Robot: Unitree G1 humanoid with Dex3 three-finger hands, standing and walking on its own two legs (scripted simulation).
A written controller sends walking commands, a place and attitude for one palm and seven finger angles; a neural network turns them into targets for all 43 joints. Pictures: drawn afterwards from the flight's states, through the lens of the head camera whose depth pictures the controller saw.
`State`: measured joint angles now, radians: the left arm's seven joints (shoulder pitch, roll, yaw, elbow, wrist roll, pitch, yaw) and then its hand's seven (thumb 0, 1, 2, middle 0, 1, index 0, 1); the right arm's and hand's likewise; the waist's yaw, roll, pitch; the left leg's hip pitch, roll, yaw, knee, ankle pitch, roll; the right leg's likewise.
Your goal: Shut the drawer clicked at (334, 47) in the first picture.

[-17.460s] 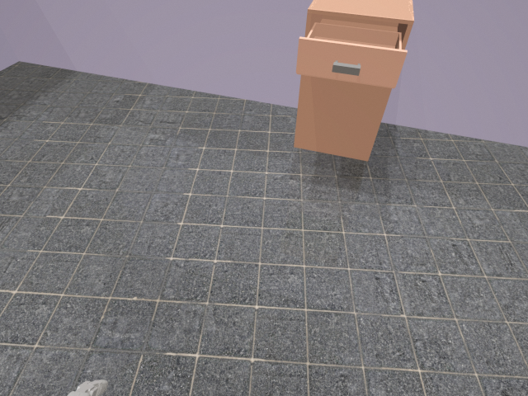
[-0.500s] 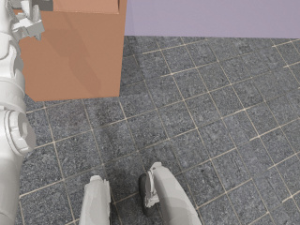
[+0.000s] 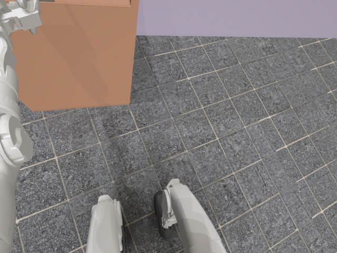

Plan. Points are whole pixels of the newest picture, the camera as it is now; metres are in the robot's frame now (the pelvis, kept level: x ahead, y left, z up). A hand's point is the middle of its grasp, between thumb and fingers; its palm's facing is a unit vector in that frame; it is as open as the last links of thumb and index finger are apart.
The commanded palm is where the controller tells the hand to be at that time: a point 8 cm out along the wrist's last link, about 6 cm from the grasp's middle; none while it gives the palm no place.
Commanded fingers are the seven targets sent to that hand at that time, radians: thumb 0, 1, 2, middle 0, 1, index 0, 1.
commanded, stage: pull the fist back off the drawer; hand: left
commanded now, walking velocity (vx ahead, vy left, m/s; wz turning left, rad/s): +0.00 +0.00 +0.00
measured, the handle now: out of the picture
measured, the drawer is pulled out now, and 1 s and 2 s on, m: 0.00 0.00 0.00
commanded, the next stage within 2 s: draw the hand back to the body in 0.42 s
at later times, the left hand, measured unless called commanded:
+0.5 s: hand (42, 15) +0.59 +0.16 +0.07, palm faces +0.03 -1.00 -0.04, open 3.3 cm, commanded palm +0.57 +0.20 +0.07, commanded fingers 0.00 0.90 0.90 -1.40 -1.60 -1.40 -1.60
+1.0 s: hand out of the picture +0.44 +0.20 +0.17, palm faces +0.02 -1.00 -0.04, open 3.3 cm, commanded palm +0.41 +0.25 +0.18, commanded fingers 0.00 0.90 0.90 -1.40 -1.60 -1.40 -1.60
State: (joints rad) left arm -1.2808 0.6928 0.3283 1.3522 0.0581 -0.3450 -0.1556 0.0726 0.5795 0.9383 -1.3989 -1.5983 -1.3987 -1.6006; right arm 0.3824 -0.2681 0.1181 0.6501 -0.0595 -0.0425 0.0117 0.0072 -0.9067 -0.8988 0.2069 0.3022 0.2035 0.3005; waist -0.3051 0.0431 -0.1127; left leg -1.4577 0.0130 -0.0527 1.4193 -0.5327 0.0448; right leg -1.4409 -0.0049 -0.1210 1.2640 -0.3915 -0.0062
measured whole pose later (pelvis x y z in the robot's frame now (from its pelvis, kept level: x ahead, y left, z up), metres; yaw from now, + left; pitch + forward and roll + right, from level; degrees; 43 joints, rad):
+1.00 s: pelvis +0.09 +0.00 +0.10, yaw +2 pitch +15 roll -3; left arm -0.22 0.31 0.22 0.44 -0.22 -0.29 -0.22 0.02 0.90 0.90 -1.40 -1.60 -1.40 -1.60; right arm 0.27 -0.28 0.01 0.51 0.05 0.02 0.00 0.01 -0.91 -0.90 0.20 0.30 0.20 0.30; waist -0.06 0.03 -0.14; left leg -0.70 0.01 -0.01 0.94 -0.51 0.03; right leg -0.72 0.01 -0.07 0.85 -0.40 0.00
